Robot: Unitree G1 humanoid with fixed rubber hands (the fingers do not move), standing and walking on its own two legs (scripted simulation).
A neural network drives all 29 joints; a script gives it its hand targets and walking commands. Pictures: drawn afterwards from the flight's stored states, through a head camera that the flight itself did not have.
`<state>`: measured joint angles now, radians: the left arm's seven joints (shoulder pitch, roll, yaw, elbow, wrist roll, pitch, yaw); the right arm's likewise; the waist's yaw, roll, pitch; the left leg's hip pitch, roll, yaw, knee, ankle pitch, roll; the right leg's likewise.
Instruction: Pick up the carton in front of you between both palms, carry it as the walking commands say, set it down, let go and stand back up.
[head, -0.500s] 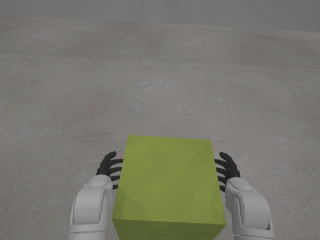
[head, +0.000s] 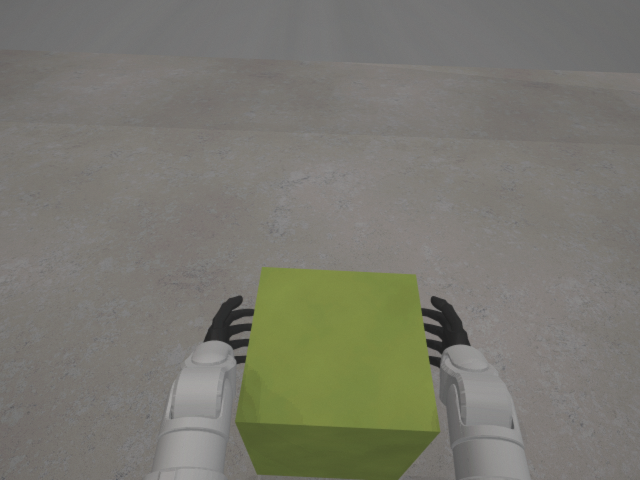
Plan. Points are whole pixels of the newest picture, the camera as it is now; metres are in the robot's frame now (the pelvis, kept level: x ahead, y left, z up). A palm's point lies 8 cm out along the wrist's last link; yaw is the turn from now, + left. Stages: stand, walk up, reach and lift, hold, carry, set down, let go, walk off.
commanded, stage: carry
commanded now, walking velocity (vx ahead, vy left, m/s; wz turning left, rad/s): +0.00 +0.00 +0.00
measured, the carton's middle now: (332, 379) +0.30 +0.00 -0.05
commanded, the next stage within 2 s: hold in 1.22 s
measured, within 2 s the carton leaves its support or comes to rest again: neither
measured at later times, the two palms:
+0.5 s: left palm (221, 377) +0.25 +0.14 +0.04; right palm (471, 384) +0.26 -0.16 +0.04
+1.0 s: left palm (217, 396) +0.23 +0.14 +0.04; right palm (477, 400) +0.24 -0.16 +0.04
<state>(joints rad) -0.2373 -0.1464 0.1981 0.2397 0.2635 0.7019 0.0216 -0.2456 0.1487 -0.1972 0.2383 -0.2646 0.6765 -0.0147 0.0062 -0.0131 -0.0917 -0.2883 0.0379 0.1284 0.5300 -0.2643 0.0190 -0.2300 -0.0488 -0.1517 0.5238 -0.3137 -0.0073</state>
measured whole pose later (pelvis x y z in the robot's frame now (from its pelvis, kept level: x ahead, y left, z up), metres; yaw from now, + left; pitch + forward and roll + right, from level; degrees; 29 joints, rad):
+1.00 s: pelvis -0.06 -0.01 +0.00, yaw +0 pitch +1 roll +0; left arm -0.23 -0.14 0.19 0.21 0.26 0.75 0.02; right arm -0.25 0.15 -0.19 0.22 -0.26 0.72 -0.01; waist 0.00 -0.01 -0.09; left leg -0.35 0.05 0.12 0.49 -0.15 0.01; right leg -0.31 -0.03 -0.16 0.51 -0.22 -0.04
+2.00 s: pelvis -0.04 +0.01 +0.00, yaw -8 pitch -9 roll +0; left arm -0.38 -0.19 0.33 0.38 0.34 0.68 0.00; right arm -0.38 0.19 -0.35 0.38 -0.36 0.65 0.03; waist -0.01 -0.01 0.08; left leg -0.10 -0.02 0.05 0.44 -0.20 0.04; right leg -0.09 0.00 -0.02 0.45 -0.21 -0.01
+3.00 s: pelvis -0.10 +0.01 -0.22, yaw -7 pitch +43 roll -2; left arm -0.95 0.01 0.45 0.70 0.30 0.32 -0.02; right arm -0.89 0.13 -0.52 0.58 -0.26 0.29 -0.08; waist 0.01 -0.03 -0.17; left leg -1.87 -0.01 0.00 1.55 -0.44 0.03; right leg -1.84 0.06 -0.01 1.55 -0.47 0.00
